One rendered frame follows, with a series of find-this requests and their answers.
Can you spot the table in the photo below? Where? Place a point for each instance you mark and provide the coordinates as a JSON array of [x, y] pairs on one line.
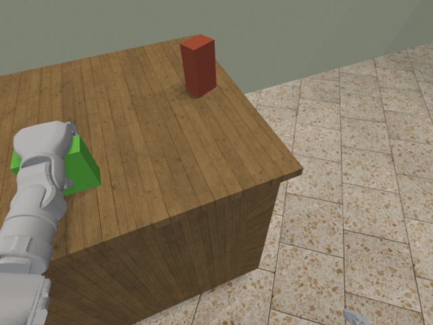
[[188, 184]]

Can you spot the robot left upper arm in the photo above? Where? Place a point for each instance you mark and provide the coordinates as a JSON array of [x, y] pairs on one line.
[[24, 299]]

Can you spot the left robot hand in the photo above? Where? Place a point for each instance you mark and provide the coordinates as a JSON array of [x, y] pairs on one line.
[[54, 137]]

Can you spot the left robot forearm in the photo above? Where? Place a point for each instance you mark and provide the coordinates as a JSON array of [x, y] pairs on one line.
[[30, 226]]

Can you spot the right robot hand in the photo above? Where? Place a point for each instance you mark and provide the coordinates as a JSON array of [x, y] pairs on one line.
[[355, 318]]

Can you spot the sponge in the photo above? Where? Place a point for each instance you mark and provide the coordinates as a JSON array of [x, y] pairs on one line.
[[80, 167]]

